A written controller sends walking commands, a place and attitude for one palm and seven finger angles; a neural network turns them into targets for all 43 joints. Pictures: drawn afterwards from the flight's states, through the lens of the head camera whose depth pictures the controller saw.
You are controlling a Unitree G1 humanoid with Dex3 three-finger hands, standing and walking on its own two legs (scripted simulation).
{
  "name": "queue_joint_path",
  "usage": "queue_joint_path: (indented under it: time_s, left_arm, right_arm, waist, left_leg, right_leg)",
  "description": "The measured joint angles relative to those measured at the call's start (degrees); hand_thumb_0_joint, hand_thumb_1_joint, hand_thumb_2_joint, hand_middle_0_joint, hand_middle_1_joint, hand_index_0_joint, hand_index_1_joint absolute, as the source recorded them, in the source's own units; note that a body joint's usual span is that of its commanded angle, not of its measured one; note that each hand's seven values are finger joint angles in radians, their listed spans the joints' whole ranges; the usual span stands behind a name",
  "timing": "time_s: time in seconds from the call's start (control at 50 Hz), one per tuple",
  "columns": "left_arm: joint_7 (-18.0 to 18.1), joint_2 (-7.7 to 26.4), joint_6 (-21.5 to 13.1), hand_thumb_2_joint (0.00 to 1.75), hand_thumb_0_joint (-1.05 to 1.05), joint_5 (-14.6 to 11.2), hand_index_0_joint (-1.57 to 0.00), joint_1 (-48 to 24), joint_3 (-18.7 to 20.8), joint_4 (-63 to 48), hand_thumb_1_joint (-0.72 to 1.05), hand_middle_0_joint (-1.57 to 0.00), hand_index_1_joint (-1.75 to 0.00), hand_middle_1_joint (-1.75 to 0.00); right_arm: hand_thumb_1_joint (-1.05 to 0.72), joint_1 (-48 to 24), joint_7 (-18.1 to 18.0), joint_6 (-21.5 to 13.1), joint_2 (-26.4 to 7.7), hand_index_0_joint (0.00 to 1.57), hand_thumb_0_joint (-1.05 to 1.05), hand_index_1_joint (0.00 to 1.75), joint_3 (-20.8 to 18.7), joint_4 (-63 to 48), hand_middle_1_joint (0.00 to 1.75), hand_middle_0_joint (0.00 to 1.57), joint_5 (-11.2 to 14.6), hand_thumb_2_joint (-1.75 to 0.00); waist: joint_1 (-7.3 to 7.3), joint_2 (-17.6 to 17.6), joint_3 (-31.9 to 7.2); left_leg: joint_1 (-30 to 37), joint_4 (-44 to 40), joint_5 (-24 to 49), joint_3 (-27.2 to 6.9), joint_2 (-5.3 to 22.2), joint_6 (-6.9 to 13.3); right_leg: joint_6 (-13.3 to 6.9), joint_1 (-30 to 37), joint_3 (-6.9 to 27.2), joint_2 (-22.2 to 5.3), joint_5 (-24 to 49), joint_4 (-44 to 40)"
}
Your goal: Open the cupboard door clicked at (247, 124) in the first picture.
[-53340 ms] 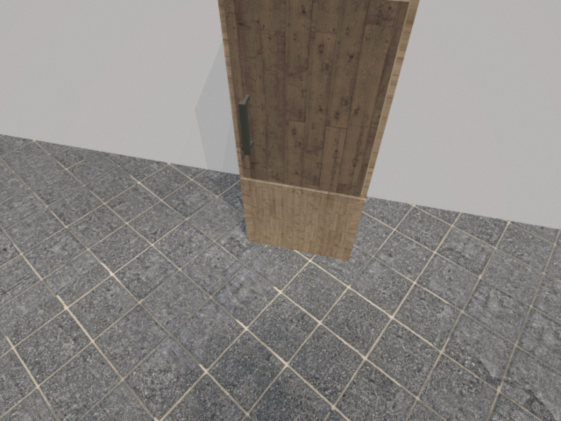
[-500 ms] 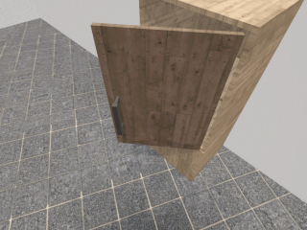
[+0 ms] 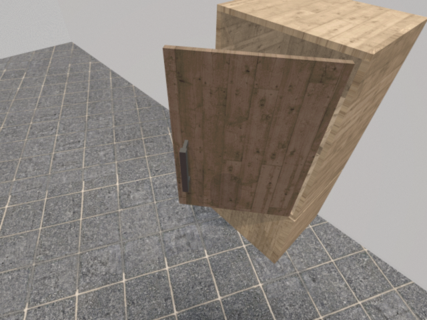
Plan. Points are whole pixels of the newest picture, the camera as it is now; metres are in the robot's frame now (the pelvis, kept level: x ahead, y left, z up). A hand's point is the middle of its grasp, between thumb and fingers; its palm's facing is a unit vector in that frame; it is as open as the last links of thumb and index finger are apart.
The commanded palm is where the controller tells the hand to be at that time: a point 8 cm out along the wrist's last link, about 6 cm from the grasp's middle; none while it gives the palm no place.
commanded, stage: come to a stop and stand still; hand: left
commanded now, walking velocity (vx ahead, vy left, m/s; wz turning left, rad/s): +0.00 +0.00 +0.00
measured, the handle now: (185, 167) +0.57 +0.12 -0.11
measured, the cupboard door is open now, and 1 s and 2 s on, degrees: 39 39 39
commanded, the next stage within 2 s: look again from close up in 0.42 s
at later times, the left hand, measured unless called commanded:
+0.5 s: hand out of the picture -0.03 +0.21 -0.18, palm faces +0.00 -0.98 -0.22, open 7.3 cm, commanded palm none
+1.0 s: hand out of the picture -0.03 +0.17 -0.18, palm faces +0.01 -0.99 -0.15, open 7.3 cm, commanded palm none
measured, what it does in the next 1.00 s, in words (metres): stands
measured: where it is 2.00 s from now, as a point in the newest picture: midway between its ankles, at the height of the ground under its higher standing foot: outside the picture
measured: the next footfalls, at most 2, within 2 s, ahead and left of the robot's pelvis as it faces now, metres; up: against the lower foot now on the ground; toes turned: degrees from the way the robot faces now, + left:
none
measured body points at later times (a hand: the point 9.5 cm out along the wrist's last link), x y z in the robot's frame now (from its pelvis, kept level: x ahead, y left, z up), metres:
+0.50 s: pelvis -0.02 +0.02 +0.00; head -0.02 +0.03 +0.45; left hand -0.03 +0.26 -0.16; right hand +0.00 -0.24 -0.15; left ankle +0.04 +0.07 -0.74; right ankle +0.02 -0.13 -0.74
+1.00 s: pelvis -0.01 +0.01 +0.00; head -0.01 +0.03 +0.45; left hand -0.03 +0.22 -0.16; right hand -0.01 -0.21 -0.15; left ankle +0.04 +0.07 -0.74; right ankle +0.02 -0.13 -0.74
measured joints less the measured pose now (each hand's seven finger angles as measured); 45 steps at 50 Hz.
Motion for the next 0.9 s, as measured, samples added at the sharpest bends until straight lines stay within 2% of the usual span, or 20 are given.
queue_joint_path:
  time_s: [0.3,0.9]
  left_arm:
    - [-0.2,0.07,0.49,0.9,0.0,0.22,-0.2,1.84,-0.52,3.06,0.91,-0.2,-0.3,-0.3]
    - [0.8,-5.89,0.01,0.9,0.0,0.16,-0.2,4.22,-0.99,5.06,0.91,-0.2,-0.3,-0.3]
  right_arm:
    - [-0.91,2.99,0.47,0.89,-0.25,0.2,0.0,0.3,0.02,3.62,0.3,0.2,0.25,-0.9]
    - [-0.92,4.62,-0.14,0.93,5.32,0.2,0.01,0.3,-0.1,5.97,0.3,0.2,0.68,-0.9]
  waist:
    - [-0.36,-0.75,1.11]
    - [-0.49,-0.99,1.12]
  left_leg:
    - [-0.12,-3.64,3.21,0.07,-1.43,0.92]
    - [-0.56,-4.08,3.31,0.8,-1.35,0.93]
  right_leg:
    - [1.0,-0.5,0.01,-1.25,2.71,-2.49]
    - [1.28,-1.38,0.82,-1.16,2.93,-2.61]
